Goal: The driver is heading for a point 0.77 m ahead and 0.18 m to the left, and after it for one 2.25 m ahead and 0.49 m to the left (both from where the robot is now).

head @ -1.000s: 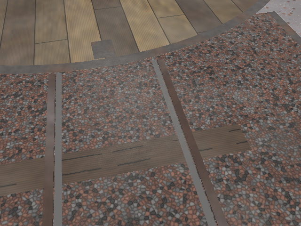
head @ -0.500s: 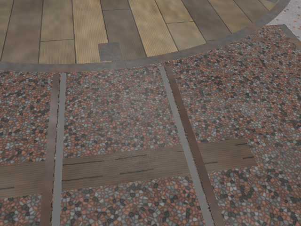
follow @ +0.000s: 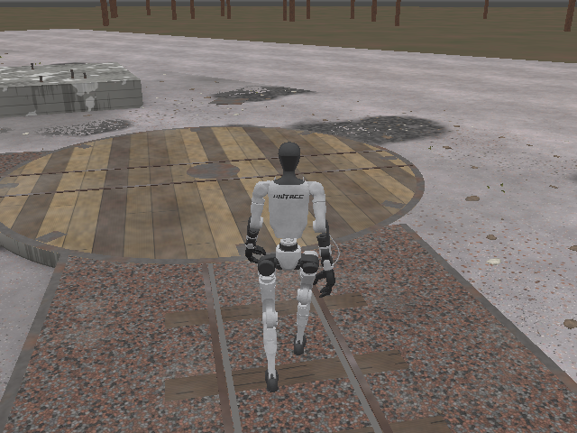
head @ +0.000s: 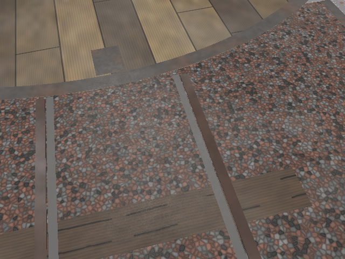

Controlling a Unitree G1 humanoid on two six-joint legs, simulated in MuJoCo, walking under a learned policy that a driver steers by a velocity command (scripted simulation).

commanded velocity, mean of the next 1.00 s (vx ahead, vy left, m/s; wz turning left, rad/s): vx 0.50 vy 0.00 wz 0.38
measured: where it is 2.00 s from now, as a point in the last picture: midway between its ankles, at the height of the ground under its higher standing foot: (148, 199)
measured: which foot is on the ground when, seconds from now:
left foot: up 0.00-0.54, down 0.56-1.00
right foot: down 0.00-0.56, up 0.58-1.00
